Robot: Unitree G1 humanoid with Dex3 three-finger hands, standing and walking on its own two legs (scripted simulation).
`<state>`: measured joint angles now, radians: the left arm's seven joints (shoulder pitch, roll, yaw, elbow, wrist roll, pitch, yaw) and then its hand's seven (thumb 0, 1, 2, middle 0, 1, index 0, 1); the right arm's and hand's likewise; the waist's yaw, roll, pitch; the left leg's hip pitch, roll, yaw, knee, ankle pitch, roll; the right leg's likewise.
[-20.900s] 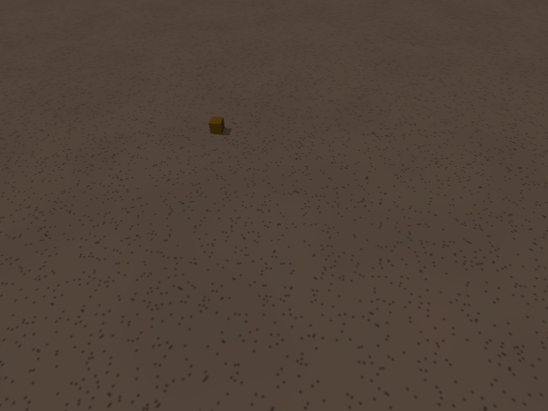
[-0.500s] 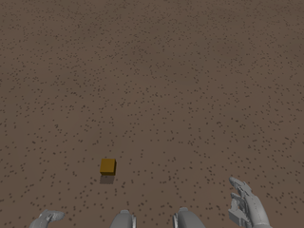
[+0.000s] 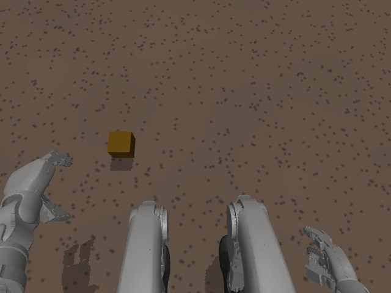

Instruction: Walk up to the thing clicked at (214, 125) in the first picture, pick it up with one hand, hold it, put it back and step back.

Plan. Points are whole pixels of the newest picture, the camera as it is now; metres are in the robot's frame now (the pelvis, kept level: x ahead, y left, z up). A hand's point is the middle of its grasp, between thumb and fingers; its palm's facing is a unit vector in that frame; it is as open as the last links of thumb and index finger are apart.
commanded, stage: rise first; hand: left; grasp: from above
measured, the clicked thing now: (122, 145) +0.54 +0.25 -0.43
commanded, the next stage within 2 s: none
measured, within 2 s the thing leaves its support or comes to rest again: neither
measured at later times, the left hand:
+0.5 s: hand (75, 165) +0.42 +0.32 -0.24, palm faces -0.48 -0.09 -0.87, open 12.3 cm
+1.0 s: hand (86, 157) +0.46 +0.31 -0.29, palm faces -0.48 -0.01 -0.88, open 12.4 cm
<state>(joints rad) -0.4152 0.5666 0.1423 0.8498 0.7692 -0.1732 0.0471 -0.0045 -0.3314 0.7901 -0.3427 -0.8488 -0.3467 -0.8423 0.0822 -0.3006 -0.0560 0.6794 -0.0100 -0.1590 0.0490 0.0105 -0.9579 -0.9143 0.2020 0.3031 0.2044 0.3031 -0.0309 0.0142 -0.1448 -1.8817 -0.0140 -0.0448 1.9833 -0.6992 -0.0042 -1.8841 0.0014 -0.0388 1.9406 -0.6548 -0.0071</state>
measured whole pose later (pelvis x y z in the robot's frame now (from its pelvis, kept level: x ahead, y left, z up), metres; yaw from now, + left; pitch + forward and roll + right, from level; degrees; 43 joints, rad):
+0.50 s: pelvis -0.02 +0.02 -0.10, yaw -4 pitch +34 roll -8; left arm -0.81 0.77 0.13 1.27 1.21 -0.36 0.25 0.00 -0.21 0.78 -0.36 -0.67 -0.36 -0.67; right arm 0.15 -0.28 0.00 0.75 -0.09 -0.03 0.11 0.01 -0.89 -0.90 0.20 0.30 0.21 0.30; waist -0.16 0.00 -0.09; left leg -2.21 -0.03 -0.08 2.30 -0.69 0.03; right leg -2.16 -0.01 -0.08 2.19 -0.64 0.02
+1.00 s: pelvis -0.01 +0.01 -0.12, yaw -5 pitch +35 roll -9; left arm -0.94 0.87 0.15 1.42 1.35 -0.40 0.34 0.00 -0.21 0.76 -0.37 -0.66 -0.36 -0.66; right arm 0.13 -0.28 0.05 0.73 -0.15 0.01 0.14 0.00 -0.91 -0.90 0.20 0.30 0.20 0.30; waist -0.22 -0.03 -0.04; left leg -2.28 -0.02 -0.11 2.39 -0.72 0.02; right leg -2.23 0.00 -0.11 2.28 -0.66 0.02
